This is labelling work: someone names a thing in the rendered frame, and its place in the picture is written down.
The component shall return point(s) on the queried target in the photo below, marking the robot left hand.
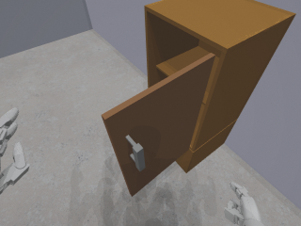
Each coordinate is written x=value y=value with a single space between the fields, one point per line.
x=17 y=169

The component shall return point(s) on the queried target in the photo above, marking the handle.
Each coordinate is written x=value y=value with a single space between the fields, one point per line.
x=138 y=154

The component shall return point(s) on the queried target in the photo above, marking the cupboard door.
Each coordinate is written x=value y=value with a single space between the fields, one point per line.
x=162 y=119

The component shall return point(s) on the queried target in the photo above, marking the robot right hand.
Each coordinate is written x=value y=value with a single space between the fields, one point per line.
x=245 y=209

